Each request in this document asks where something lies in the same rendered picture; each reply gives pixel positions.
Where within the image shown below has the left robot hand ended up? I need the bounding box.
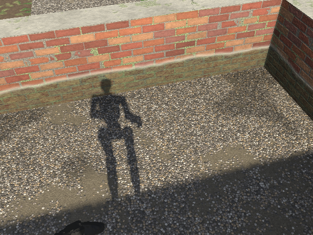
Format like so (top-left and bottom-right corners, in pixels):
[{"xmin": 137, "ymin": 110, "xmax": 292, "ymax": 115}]
[{"xmin": 54, "ymin": 220, "xmax": 105, "ymax": 235}]

